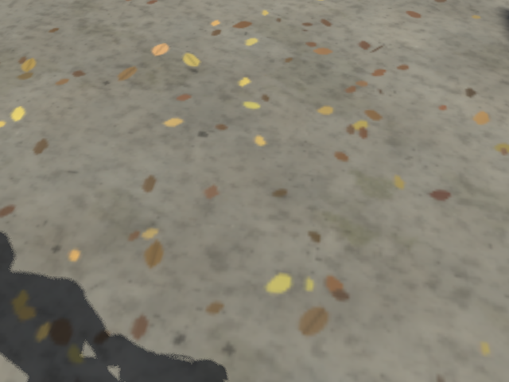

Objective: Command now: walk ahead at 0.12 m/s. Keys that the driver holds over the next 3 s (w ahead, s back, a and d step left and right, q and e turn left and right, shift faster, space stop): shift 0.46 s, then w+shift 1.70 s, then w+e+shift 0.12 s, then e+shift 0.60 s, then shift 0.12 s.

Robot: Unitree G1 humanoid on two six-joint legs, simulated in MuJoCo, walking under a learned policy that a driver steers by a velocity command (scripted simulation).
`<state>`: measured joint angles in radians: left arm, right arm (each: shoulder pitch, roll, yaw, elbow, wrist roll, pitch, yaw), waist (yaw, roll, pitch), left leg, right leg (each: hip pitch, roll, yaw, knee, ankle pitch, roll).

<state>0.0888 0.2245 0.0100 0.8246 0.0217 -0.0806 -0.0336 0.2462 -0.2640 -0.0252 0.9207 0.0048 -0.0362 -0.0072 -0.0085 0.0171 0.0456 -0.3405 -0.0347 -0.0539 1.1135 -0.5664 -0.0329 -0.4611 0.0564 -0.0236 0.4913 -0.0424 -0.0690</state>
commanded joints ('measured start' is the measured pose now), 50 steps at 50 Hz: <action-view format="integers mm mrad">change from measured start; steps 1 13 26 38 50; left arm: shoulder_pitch -20 50 49 90 263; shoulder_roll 127 104 118 93 100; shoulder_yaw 28 40 59 65 31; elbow -44 25 106 116 164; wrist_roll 9 -10 -43 -59 -16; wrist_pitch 19 55 53 -19 -41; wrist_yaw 12 56 54 4 10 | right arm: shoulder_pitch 90 16 168 119 -77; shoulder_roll -91 -85 -126 -140 -28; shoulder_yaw -31 -36 -55 -77 -35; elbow -26 17 80 37 -135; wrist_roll -5 -28 12 32 13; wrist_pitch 52 36 -6 -55 -63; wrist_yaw -28 -35 -32 -3 13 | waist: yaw -31 20 -43 57 5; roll -77 77 50 117 -59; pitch -145 -14 2 36 77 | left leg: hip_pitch -48 -81 75 3 -609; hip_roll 91 131 179 255 216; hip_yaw -20 -49 -152 -58 -2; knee -94 -771 -835 -893 40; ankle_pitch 48 10 -238 151 520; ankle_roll -21 97 172 192 90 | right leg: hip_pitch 126 175 40 265 310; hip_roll -284 -74 -30 -51 -284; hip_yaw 323 84 21 -121 263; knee -200 -120 65 117 -396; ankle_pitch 144 -335 -564 -181 -325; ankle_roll -178 42 0 28 -135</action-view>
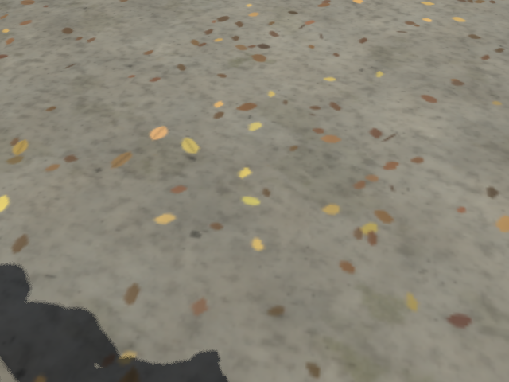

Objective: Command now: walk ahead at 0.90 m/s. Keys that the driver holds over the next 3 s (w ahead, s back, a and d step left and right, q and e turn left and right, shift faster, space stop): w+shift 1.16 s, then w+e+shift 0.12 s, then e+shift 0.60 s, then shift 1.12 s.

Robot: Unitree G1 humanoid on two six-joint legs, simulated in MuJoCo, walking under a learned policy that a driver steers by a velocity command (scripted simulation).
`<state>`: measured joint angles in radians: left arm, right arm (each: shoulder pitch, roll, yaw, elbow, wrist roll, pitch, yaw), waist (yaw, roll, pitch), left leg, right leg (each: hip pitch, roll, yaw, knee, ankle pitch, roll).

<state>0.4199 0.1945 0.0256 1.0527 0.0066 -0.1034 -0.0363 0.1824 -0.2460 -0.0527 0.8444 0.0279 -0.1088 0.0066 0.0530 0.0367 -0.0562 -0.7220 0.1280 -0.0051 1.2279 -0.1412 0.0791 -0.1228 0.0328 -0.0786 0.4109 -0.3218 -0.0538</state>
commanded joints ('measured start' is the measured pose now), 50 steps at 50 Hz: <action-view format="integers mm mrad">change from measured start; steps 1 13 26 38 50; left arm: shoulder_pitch -50 143 -222 -351 -122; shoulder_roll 132 227 90 224 134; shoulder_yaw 15 38 4 50 30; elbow -62 -39 -264 -366 -193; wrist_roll -3 25 -21 -56 -11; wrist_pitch -19 24 12 -15 -36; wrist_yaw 22 59 44 -17 -10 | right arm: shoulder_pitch -73 -208 87 297 54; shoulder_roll -52 -136 -89 -217 -47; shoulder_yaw -7 -31 -10 -32 20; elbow -81 -211 19 73 -75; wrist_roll -15 29 -24 -50 -6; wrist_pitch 9 -8 -32 35 16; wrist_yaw -1 62 25 -18 -3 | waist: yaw -45 -143 -6 38 -86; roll -61 -247 -8 114 -62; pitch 198 42 193 37 131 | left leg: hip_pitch -231 273 380 943 10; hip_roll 43 -207 59 114 69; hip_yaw -35 141 -233 2 -97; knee -163 -670 -1160 -829 -66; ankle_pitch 145 102 -197 920 -55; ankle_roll -36 61 183 63 2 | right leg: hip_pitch -40 384 -624 -315 -102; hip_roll -248 -304 -247 -7 -220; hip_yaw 271 46 175 -2 356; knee -335 -2 726 145 -290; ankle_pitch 33 1349 174 295 22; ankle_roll -148 -80 6 -56 -184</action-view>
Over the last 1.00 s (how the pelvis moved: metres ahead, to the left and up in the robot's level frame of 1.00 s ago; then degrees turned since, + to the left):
0.30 -0.06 0.02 -1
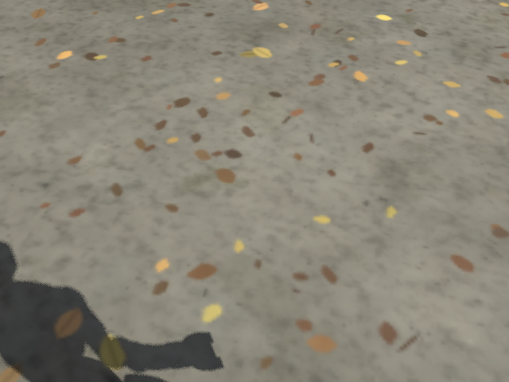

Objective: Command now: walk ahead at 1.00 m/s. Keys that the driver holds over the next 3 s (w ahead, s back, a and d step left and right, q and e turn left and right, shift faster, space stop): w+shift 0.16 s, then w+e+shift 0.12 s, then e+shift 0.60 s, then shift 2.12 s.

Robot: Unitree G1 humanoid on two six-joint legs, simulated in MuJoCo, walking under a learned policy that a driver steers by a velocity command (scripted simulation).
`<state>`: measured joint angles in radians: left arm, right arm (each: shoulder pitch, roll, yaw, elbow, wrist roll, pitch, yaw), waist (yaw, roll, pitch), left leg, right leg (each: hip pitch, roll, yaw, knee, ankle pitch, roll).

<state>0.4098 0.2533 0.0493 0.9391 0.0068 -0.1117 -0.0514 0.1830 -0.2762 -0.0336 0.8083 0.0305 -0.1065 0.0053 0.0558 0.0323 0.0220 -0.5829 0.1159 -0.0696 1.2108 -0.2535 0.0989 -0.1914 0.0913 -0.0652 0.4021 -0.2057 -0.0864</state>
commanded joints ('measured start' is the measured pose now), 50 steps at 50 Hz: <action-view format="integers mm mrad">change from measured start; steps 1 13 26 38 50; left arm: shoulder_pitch -89 114 -81 -103 -205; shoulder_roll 93 195 41 373 207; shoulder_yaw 9 23 27 128 84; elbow -73 -14 -230 -350 -439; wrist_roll -9 0 -33 26 -6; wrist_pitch -28 28 121 100 140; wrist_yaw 13 68 62 25 100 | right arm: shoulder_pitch -1 -211 -162 33 -150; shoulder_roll -24 -135 -108 -83 -89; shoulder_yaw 2 -34 -52 -43 -44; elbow -58 -201 -64 -120 -105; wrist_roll -17 8 -46 -49 -30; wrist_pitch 15 -28 -22 71 101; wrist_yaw -5 45 -10 -10 -21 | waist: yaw -75 -114 19 -95 -50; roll -47 -152 69 -394 -92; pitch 84 -3 5 -249 -203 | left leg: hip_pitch -182 144 227 -100 84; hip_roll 85 -150 165 -234 -124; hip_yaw -21 102 181 83 -37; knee -110 -700 -1000 245 -269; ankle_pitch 126 297 653 -492 -51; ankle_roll -35 -25 95 -174 -189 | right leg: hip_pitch -34 359 -320 327 -37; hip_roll -275 -316 -244 -387 -212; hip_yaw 316 168 92 819 465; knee -300 -81 619 -1 -34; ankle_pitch -43 922 -14 528 316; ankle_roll -152 -70 99 -389 -150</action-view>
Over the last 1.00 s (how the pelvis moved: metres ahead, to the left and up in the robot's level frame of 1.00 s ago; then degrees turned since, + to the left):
0.92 -0.05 0.00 0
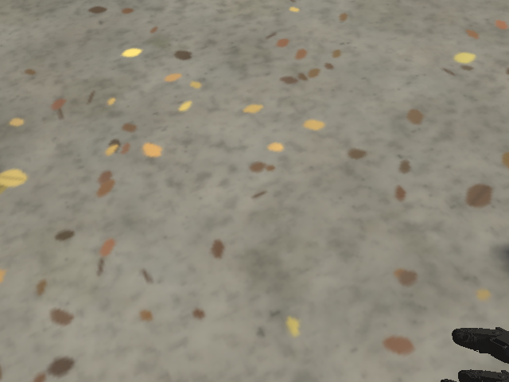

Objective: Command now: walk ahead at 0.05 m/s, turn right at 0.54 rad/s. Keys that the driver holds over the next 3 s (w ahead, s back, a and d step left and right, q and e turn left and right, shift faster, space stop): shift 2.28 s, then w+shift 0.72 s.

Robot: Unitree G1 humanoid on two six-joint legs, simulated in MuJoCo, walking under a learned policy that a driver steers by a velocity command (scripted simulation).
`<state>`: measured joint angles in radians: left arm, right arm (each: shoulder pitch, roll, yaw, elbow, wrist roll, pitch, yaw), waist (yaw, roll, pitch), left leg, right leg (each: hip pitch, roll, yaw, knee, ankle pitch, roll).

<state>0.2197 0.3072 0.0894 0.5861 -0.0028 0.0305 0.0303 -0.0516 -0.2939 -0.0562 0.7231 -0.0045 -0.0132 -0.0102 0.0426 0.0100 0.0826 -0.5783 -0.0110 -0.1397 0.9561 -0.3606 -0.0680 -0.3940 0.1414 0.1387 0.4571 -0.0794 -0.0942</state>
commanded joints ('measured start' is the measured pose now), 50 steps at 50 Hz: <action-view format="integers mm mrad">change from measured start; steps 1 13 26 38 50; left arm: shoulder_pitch -22 -14 -48 -6 35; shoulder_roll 144 98 112 33 7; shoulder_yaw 39 4 3 -21 -28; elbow -88 -89 -7 61 130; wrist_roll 7 25 16 20 15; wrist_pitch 2 -14 3 -34 -40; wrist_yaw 17 -14 -4 -5 3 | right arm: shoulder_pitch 82 137 253 188 213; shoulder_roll -74 -136 -79 -51 -48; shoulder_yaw -22 -30 -5 3 -1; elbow -21 -40 -3 43 140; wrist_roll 5 -47 -15 -8 -1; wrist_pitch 11 -28 -22 -5 -2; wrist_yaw -8 11 26 5 -13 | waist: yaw -31 2 -89 -60 -56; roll -90 235 11 -41 -17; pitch -249 -142 -209 -81 -84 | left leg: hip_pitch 87 323 327 354 357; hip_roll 8 366 118 48 47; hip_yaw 38 -299 -1 95 98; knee -31 -648 -510 -467 -473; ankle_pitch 65 482 336 204 216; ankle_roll -25 312 125 62 50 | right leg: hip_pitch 147 -2 342 122 147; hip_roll -255 -44 -234 -182 -162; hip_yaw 260 37 1 -14 -37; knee -93 285 -2 -6 1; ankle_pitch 126 -448 187 -91 -64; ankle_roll -135 105 90 86 87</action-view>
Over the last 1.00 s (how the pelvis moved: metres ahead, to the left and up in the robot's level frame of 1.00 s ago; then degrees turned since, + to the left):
0.65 -0.03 0.00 -36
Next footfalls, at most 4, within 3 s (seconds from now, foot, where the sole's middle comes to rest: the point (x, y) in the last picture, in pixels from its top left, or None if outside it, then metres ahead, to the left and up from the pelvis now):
0.22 left None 0.11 0.18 -0.77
0.50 right None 0.05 -0.08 -0.77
2.92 left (224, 336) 0.52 0.17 -0.77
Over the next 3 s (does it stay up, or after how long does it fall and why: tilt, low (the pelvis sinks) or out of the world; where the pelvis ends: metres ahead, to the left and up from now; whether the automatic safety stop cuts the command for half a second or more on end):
stays up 0.37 0.08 -0.03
